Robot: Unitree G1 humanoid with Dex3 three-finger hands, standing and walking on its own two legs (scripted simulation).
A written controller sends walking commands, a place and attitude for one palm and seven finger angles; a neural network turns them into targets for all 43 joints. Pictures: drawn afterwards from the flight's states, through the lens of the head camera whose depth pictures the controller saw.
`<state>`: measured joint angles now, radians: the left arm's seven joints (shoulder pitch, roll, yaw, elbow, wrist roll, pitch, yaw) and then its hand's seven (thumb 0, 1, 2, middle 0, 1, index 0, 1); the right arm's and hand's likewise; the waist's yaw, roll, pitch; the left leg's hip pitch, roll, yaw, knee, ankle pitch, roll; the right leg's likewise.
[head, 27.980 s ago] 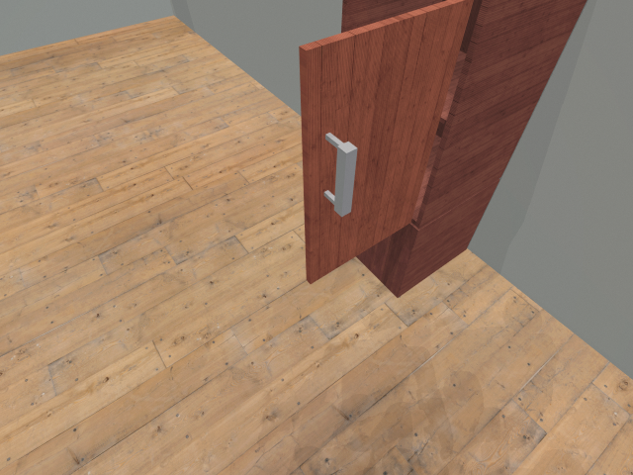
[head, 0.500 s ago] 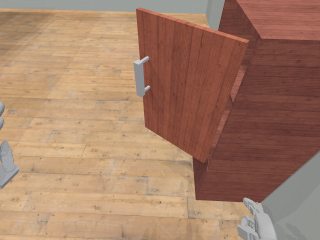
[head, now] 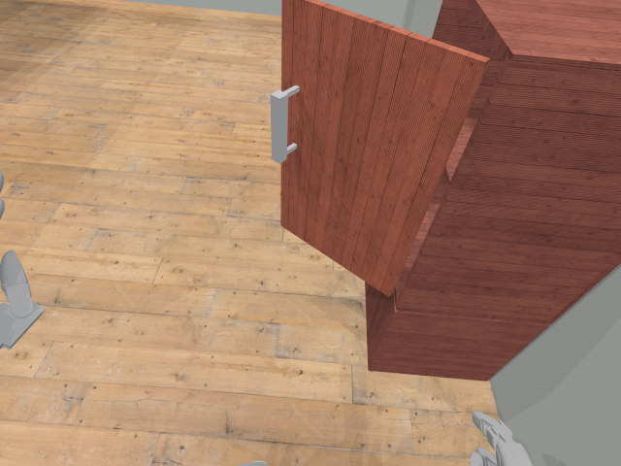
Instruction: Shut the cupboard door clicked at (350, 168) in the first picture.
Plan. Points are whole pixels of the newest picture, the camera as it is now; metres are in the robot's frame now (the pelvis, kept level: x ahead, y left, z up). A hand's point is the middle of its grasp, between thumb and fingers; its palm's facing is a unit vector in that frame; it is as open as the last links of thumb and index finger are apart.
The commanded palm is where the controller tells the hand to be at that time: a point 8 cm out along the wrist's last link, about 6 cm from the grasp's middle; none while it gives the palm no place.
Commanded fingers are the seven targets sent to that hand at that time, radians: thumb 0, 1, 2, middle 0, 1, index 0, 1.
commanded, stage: step back with the hand held close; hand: left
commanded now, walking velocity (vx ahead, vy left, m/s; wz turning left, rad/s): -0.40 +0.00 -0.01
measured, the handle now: (286, 124) +0.74 +0.08 +0.04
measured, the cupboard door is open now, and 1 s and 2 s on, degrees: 55 55 55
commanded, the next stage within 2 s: stop stepping back and stand still in 0.44 s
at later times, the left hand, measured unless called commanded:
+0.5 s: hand (67, 401) +0.14 +0.20 +0.17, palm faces +0.22 -0.83 -0.52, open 7.4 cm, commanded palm +0.05 +0.26 +0.20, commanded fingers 0.00 0.90 0.90 -0.20 -0.30 -0.20 -0.30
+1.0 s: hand out of the picture +0.01 +0.25 +0.18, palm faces +0.37 -0.86 -0.35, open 7.4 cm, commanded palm -0.06 +0.30 +0.20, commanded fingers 0.00 0.90 0.90 -0.20 -0.30 -0.20 -0.30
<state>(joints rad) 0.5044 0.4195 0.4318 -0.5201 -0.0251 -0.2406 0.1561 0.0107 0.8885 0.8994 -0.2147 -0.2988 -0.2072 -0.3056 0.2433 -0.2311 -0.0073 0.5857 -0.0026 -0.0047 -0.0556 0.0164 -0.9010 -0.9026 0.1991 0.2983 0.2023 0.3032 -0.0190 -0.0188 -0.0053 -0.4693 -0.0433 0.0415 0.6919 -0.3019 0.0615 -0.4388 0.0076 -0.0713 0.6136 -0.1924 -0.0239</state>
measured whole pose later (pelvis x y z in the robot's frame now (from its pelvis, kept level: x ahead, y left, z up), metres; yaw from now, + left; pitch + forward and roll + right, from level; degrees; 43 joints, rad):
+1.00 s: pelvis -0.20 +0.01 +0.00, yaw +0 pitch -3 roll -3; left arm 0.52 0.43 0.37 -0.58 -0.02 -0.21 0.15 0.02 0.89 0.90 -0.22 -0.30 -0.21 -0.31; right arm 0.31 -0.21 0.00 0.64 0.00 -0.09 -0.09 0.02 -0.90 -0.90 0.20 0.30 0.20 0.30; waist -0.04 -0.06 -0.01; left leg -0.45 -0.01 0.03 0.63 -0.14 0.06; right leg -0.16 0.03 -0.04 0.69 -0.51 -0.02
